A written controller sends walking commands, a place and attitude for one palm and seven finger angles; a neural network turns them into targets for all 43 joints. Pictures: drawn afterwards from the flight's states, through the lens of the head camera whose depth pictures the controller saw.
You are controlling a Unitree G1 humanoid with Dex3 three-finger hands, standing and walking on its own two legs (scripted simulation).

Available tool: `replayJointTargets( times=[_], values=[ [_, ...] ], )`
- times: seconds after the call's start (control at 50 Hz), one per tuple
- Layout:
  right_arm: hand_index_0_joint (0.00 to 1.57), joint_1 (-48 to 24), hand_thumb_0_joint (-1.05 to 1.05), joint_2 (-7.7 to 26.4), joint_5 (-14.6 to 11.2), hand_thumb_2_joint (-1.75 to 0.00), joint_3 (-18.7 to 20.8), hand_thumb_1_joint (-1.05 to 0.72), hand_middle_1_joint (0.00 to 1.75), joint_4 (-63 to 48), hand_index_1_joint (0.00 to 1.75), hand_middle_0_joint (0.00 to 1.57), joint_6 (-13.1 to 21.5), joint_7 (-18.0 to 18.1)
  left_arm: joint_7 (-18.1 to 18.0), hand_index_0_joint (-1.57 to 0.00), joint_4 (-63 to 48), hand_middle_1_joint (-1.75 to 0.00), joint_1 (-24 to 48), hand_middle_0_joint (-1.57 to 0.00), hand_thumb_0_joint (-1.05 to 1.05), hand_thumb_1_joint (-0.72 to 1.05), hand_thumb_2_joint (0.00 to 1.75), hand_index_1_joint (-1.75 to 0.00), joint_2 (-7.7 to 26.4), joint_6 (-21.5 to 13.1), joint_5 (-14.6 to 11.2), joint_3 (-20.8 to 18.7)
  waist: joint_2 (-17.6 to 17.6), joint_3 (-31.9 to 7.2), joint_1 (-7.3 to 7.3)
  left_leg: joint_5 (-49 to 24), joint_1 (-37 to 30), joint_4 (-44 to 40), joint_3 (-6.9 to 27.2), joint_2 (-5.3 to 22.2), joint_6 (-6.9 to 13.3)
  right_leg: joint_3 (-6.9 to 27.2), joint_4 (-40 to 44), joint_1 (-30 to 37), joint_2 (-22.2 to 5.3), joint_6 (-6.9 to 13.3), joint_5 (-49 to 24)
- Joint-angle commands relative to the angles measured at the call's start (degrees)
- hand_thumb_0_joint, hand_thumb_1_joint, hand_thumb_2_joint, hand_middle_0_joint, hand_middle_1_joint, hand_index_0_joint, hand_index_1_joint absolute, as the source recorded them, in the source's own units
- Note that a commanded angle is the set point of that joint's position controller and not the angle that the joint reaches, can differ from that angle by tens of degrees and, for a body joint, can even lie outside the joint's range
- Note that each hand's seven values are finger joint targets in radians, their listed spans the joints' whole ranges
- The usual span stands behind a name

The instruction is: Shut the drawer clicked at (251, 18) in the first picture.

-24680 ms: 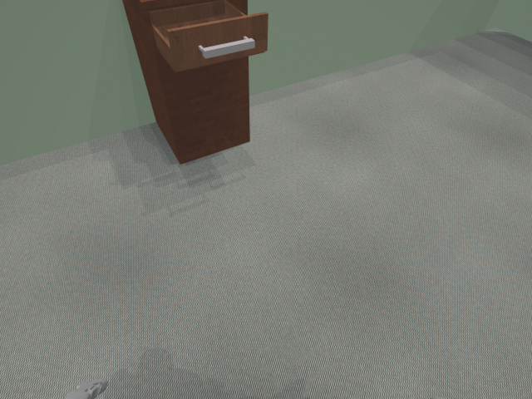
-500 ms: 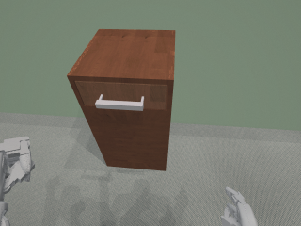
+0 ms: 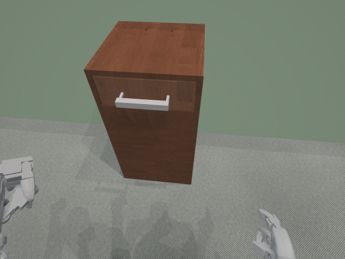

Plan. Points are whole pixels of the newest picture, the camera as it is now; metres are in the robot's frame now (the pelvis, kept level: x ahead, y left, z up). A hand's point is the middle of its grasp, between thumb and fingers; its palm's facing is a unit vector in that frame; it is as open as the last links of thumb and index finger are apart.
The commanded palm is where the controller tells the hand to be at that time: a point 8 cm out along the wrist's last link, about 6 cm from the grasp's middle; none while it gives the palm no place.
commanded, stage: step back with the hand held close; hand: left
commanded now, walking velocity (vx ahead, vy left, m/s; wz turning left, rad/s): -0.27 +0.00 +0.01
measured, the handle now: (143, 100) +0.66 +0.17 -0.05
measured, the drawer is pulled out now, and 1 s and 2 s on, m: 0.00 0.00 0.00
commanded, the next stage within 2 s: stop stepping back and stand still in 0.76 s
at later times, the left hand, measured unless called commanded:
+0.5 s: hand (16, 228) +0.13 +0.24 +0.16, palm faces +0.33 -0.81 -0.49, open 3.2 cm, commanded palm +0.06 +0.29 +0.19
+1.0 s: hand out of the picture +0.04 +0.19 +0.19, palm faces +0.19 -0.84 -0.51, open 3.2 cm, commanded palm -0.02 +0.26 +0.19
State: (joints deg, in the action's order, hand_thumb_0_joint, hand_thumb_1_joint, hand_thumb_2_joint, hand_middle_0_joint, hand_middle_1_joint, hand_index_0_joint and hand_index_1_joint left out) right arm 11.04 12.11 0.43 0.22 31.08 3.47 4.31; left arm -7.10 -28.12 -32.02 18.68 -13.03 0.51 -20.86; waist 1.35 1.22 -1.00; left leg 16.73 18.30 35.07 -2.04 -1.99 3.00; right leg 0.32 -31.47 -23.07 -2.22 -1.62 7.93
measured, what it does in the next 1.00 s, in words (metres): walks backwards: right foot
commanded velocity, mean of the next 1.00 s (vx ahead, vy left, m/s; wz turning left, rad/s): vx -0.27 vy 0.01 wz -0.03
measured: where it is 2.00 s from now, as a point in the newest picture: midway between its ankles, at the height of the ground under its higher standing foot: outside the picture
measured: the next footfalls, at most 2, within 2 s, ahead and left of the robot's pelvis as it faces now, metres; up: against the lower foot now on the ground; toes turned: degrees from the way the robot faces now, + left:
right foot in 0.78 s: -0.18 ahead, -0.10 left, +0.00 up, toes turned -7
left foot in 1.10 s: -0.02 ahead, +0.10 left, +0.00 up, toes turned -3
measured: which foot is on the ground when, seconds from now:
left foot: down 0.00-0.98, up 1.00-1.00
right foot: down 0.00-0.50, up 0.52-0.76, down 0.78-1.00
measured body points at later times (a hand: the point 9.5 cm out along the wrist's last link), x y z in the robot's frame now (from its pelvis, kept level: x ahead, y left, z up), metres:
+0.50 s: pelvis -0.06 +0.00 -0.01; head -0.03 +0.02 +0.44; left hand +0.11 +0.28 +0.19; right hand +0.11 -0.25 -0.08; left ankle +0.03 +0.09 -0.73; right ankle +0.06 -0.14 -0.72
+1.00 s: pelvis -0.16 -0.01 +0.00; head -0.15 +0.01 +0.44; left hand +0.02 +0.24 +0.22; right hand -0.01 -0.26 -0.07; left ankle +0.02 +0.10 -0.72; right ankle -0.25 -0.15 -0.73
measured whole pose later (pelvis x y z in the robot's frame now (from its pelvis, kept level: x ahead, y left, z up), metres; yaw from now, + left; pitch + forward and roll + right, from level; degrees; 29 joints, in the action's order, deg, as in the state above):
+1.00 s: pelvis -0.16 -0.01 +0.00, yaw -2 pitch +0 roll -3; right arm 11.8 10.3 0.7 0.3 33.4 5.1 3.4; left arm -4.8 -38.9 -38.3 28.2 -17.1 -3.8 -24.1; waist -0.1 -0.1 3.9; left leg 4.0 30.4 29.2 -2.5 4.9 -0.4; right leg 1.6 -30.6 -6.1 2.4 -0.5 24.8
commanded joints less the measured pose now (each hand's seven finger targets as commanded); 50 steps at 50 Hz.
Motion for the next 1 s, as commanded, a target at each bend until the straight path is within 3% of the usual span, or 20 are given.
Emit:
replayJointTargets(
  times=[0.0, 0.06, 0.14, 0.22, 0.24, 0.32, 0.4, 0.44, 0.48, 0.52, 0.58, 0.68, 0.7, 0.76, 0.8, 0.82, 0.86, 0.9, 0.94, 0.98],
  values=[
    [0.20, -3.25, 0.00, 7.83, 0.31, -0.90, 3.36, -0.90, 0.30, -8.46, 0.30, 0.20, 3.35, 0.57, -1.78, -1.40, -16.78, -1.60, 3.10, -1.40, 0.00, 0.90, 0.90, -1.60, 13.18, -4.95, -0.48, -7.60, -5.46, -5.26, 1.69, 12.24, 9.09, -6.04, 5.55, 3.02, 0.92, 12.10, 11.71, 8.02, -5.37, 4.06, 12.84],
    [0.20, -3.13, 0.00, 7.70, 0.50, -0.90, 3.06, -0.90, 0.30, -8.49, 0.30, 0.20, 3.85, 0.78, -2.56, -1.40, -17.98, -1.60, 0.21, -1.40, 0.00, 0.90, 0.90, -1.60, 12.96, -5.87, -0.75, -7.98, -0.28, -6.58, 1.96, 12.50, 7.92, -9.81, 7.37, 4.52, 1.31, 8.47, 8.46, 7.04, -3.30, 3.07, 12.67],
    [0.20, -4.08, 0.00, 8.49, -0.12, -0.90, 3.56, -0.90, 0.30, -9.15, 0.30, 0.20, 4.68, 1.35, -3.12, -1.40, -15.56, -1.60, -2.04, -1.40, 0.00, 0.90, 0.90, -1.60, 12.42, -6.73, 0.79, -10.26, 9.22, -6.31, 1.09, 24.41, 30.26, -23.06, 14.48, 12.48, 5.06, 2.31, -10.62, 27.01, 3.91, 0.05, 0.98],
    [0.20, -4.64, 0.00, 8.03, -0.61, -0.90, 4.39, -0.90, 0.30, -9.21, 0.30, 0.20, 5.34, 1.23, -2.34, -1.40, -13.34, -1.60, -1.33, -1.40, 0.00, 0.90, 0.90, -1.60, 13.35, -7.22, 0.65, -11.06, 0.98, -3.44, 1.20, 17.58, 30.69, -14.34, 10.71, 8.34, 3.85, 7.96, -5.95, 25.36, 1.95, 1.25, -8.83],
    [0.20, -2.86, 0.00, 7.70, -0.50, -0.90, 4.51, -0.90, 0.30, -7.92, 0.30, 0.20, 5.04, 0.92, -2.19, -1.40, -12.30, -1.60, -2.74, -1.40, 0.00, 0.90, 0.90, -1.60, 13.57, -7.39, -0.13, -11.34, -2.84, -4.25, 1.72, 9.80, 22.57, -9.20, 8.03, 5.28, 1.94, 11.06, -0.62, 18.43, -0.92, 2.97, -13.09],
    [0.20, -2.99, 0.00, 6.91, -0.12, -0.90, 4.80, -0.90, 0.30, -5.67, 0.30, 0.20, 4.17, -0.32, -1.65, -1.40, -14.08, -1.60, -1.92, -1.40, 0.00, 0.90, 0.90, -1.60, 13.62, -7.36, -1.75, -9.20, -8.46, -8.52, 2.25, 1.59, 3.55, 2.07, 3.52, 1.49, -1.43, 15.92, 11.37, 2.38, -8.50, 6.47, -3.63],
    [0.20, -3.43, 0.00, 6.75, -0.14, -0.90, 4.71, -0.90, 0.30, -5.51, 0.30, 0.20, 3.01, -0.19, -2.77, -1.40, -16.87, -1.60, -3.93, -1.40, 0.00, 0.90, 0.90, -1.60, 15.12, -7.42, -2.18, -10.45, -7.56, -10.39, 2.16, 3.55, -2.36, 0.22, 3.58, 1.84, -1.10, 11.97, 13.58, -3.38, -7.81, 5.86, 9.40],
    [0.20, -4.30, 0.00, 7.51, -0.11, -0.90, 4.46, -0.90, 0.30, -6.51, 0.30, 0.20, 3.36, 0.34, -2.96, -1.40, -18.60, -1.60, -4.78, -1.40, 0.00, 0.90, 0.90, -1.60, 14.69, -8.01, -1.60, -10.29, 0.92, -8.58, 2.60, 7.86, 2.11, -10.59, 10.42, 7.40, 1.73, 6.93, 4.22, -2.63, -0.95, 2.57, 11.13],
    [0.20, -5.73, 0.00, 8.90, 0.29, -0.90, 4.59, -0.90, 0.30, -7.81, 0.30, 0.20, 5.06, 1.09, -2.88, -1.40, -20.50, -1.60, -3.06, -1.40, 0.00, 0.90, 0.90, -1.60, 13.93, -8.83, 0.29, -11.33, 16.86, -8.87, 1.94, 24.14, 25.27, -27.59, 23.94, 20.26, 7.62, 1.19, -22.58, 17.25, 8.20, -0.39, 7.32],
    [0.20, -3.90, 0.00, 7.53, 0.88, -0.90, 4.92, -0.90, 0.30, -6.37, 0.30, 0.20, 6.27, 1.21, -2.96, -1.40, -21.20, -1.60, -0.70, -1.40, 0.00, 0.90, 0.90, -1.60, 14.76, -8.60, 0.60, -11.89, 12.88, -8.21, 2.28, 24.20, 26.88, -30.14, 25.26, 23.76, 9.61, 4.71, -38.00, 15.10, 8.65, -0.30, 12.92],
    [0.20, -3.46, 0.00, 7.17, 0.83, -0.90, 5.32, -0.90, 0.30, -4.96, 0.30, 0.20, 7.62, 0.37, -2.90, -1.40, -18.82, -1.60, -2.81, -1.40, 0.00, 0.90, 0.90, -1.60, 13.07, -7.83, -0.70, -10.80, 6.82, -8.01, 0.64, 11.01, 14.00, -22.16, 16.68, 18.55, 7.04, 2.33, -26.15, 8.62, 6.62, 0.30, 18.22],
    [0.20, -2.27, 0.00, 6.13, 1.81, -0.90, 3.58, -0.90, 0.30, -0.93, 0.30, 0.20, 8.43, -0.66, -1.87, -1.40, -17.06, -1.60, -1.28, -1.40, 0.00, 0.90, 0.90, -1.60, 10.65, -7.66, -3.01, -5.52, 11.43, -9.61, 1.76, 0.11, -7.00, -22.70, 11.67, 15.35, 0.10, -2.02, 5.62, 4.07, 4.95, 2.83, 22.38],
    [0.20, -1.89, 0.00, 6.04, 2.33, -0.90, 3.55, -0.90, 0.30, 0.10, 0.30, 0.20, 8.15, -0.74, -1.71, -1.40, -17.56, -1.60, 0.60, -1.40, 0.00, 0.90, 0.90, -1.60, 10.93, -8.31, -2.65, -5.36, 12.13, -9.00, 1.83, -9.01, -9.57, -18.85, 10.15, 14.72, -0.53, -0.39, 13.34, 3.58, 3.25, 3.37, 16.78],
    [0.20, -2.29, 0.00, 4.59, 2.03, -0.90, 3.00, -0.90, 0.30, 0.45, 0.30, 0.20, 6.38, -0.49, -1.17, -1.40, -19.02, -1.60, 5.45, -1.40, 0.00, 0.90, 0.90, -1.60, 15.54, -9.83, -2.56, -7.12, -2.06, -15.22, 1.94, -26.86, -20.39, -3.40, 0.94, 9.39, -2.52, 7.17, 15.20, -1.66, -5.05, 3.88, -11.42],
    [0.20, -5.13, 0.00, 4.79, 2.72, -0.90, 2.40, -0.90, 0.30, -1.68, 0.30, 0.20, 6.79, 0.42, -0.93, -1.40, -20.98, -1.60, 5.31, -1.40, 0.00, 0.90, 0.90, -1.60, 19.25, -10.21, -2.28, -11.04, -1.30, -19.55, 0.63, -31.51, -22.23, -5.96, -1.74, 8.27, -2.76, 1.56, 8.42, 1.60, -3.31, 1.72, -19.89],
    [0.20, -4.21, 0.00, 4.58, 1.15, -0.90, 3.28, -0.90, 0.30, -2.82, 0.30, 0.20, 6.95, 0.52, -0.26, -1.40, -22.49, -1.60, 4.83, -1.40, 0.00, 0.90, 0.90, -1.60, 15.87, -9.63, -2.82, -8.33, -4.92, -21.71, 1.49, -38.78, -26.76, -6.19, -1.75, 8.15, -1.96, -1.35, 6.63, 1.71, 0.81, -0.70, -19.49],
    [0.20, -4.93, 0.00, 5.63, 0.07, -0.90, 3.50, -0.90, 0.30, -5.72, 0.30, 0.20, 6.53, 0.03, 0.40, -1.40, -22.06, -1.60, -3.35, -1.40, 0.00, 0.90, 0.90, -1.60, 17.24, -8.41, -3.92, -11.54, 0.54, -22.16, 0.82, -36.80, -29.32, -5.96, -0.33, 9.61, -1.01, -1.80, 5.12, 0.01, 2.79, -1.11, -7.34],
    [0.20, -6.79, 0.00, 5.05, -0.03, -0.90, 2.87, -0.90, 0.30, -7.43, 0.30, 0.20, 5.60, -0.34, 0.34, -1.40, -19.25, -1.60, -12.27, -1.40, 0.00, 0.90, 0.90, -1.60, 17.52, -6.74, -5.18, -14.12, 5.53, -17.41, 0.27, -14.31, -20.99, -8.11, -0.58, 7.50, -2.40, -1.42, 10.20, 0.48, 0.96, 2.41, 7.88],
    [0.20, -7.53, 0.00, 4.77, -0.40, -0.90, 2.33, -0.90, 0.30, -7.65, 0.30, 0.20, 3.83, 0.06, 0.01, -1.40, -17.85, -1.60, -12.59, -1.40, 0.00, 0.90, 0.90, -1.60, 18.02, -5.66, -6.31, -14.29, -1.37, -6.05, 1.68, -2.08, -14.75, 1.41, -1.22, 3.61, -4.85, 6.09, 19.69, -11.34, -5.19, 7.27, 27.90],
    [0.20, -7.07, 0.00, 4.59, -0.58, -0.90, 2.70, -0.90, 0.30, -5.65, 0.30, 0.20, 2.69, 0.70, -0.77, -1.40, -14.58, -1.60, -8.20, -1.40, 0.00, 0.90, 0.90, -1.60, 16.97, -4.59, -6.03, -12.95, -9.55, 3.13, 2.23, -0.80, -7.63, 17.31, 3.05, 3.49, -5.22, 13.69, 24.75, -20.95, -13.04, 11.50, 38.00]
  ],
)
